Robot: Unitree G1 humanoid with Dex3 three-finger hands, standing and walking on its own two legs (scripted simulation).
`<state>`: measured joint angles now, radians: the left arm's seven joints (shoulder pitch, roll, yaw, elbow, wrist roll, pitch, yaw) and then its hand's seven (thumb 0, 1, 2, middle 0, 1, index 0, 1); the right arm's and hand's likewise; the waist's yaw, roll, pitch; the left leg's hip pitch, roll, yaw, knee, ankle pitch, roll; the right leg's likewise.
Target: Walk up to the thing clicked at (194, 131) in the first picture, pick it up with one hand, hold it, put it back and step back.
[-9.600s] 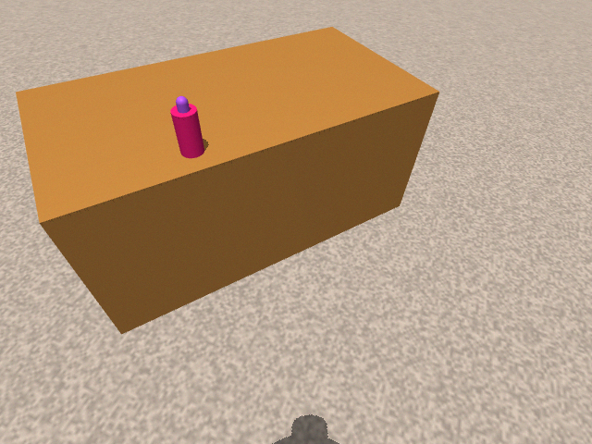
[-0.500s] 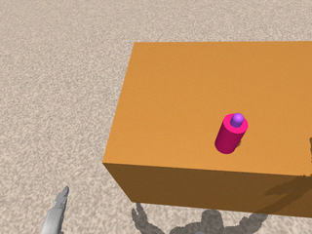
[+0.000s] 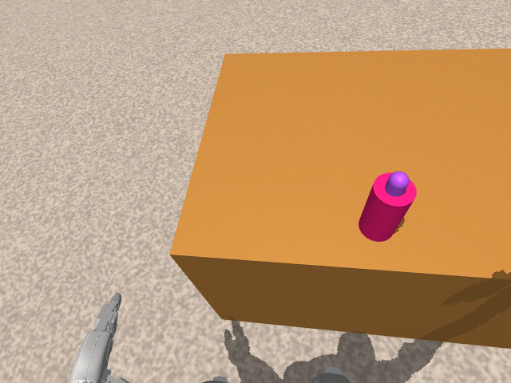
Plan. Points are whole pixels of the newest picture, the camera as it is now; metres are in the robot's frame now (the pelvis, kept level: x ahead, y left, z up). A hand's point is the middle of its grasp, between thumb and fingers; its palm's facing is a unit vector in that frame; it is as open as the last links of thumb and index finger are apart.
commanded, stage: approach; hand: right
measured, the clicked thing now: (387, 203) +0.45 -0.19 -0.04
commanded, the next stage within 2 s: close in in 0.10 s
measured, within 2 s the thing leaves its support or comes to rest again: neither
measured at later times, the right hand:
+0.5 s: hand (414, 214) +0.44 -0.24 -0.05, palm faces +0.11 +0.99 +0.03, open 17.7 cm
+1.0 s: hand (384, 215) +0.43 -0.19 -0.05, palm faces +0.12 +0.99 +0.02, open 17.5 cm
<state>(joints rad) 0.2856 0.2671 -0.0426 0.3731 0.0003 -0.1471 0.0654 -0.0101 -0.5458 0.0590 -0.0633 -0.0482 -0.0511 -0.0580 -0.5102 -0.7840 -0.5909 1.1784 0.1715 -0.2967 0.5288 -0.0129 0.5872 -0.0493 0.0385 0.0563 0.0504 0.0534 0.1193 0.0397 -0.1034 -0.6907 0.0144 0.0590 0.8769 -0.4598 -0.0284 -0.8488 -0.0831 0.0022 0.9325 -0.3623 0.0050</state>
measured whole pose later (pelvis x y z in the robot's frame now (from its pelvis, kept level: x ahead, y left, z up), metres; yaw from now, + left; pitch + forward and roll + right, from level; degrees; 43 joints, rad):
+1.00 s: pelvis -0.03 +0.00 -0.06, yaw +3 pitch +22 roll +4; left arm 0.42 0.25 0.06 -0.06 0.07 -0.02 -0.03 -0.01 -0.55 0.07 -0.05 -0.04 -0.04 -0.06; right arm -0.57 -0.40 -0.47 0.95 0.06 -0.51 0.13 -0.02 0.55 -0.01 0.08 0.03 0.07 0.03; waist 0.21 0.02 -0.14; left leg -1.04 -0.01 0.05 1.22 -0.57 -0.02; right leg -1.19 -0.12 0.03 1.26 -0.46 0.01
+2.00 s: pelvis -0.02 +0.00 -0.06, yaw +3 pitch +22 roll +4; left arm 0.41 0.26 0.09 -0.08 0.07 0.02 -0.05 -0.01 -0.51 0.05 -0.05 -0.05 -0.05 -0.05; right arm -0.61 -0.40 -0.47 1.00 0.03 -0.53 0.08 -0.02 0.27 -0.84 0.82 0.87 0.78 0.89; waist 0.22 0.02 -0.13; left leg -1.01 -0.01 0.04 1.19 -0.56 -0.03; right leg -1.16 -0.11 0.02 1.23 -0.45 0.01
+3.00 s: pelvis -0.01 +0.00 -0.02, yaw +2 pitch +17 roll +3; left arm 0.37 0.24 0.06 0.10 0.04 0.01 -0.02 -0.01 -0.53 0.06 -0.05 -0.05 -0.05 -0.06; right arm -0.60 -0.36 -0.39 0.93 0.06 -0.41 0.04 -0.03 0.27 -1.05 0.77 0.96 0.74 0.97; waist 0.16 0.01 -0.11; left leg -0.79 0.00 0.02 1.00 -0.50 -0.03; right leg -0.93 -0.10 -0.02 1.04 -0.41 0.00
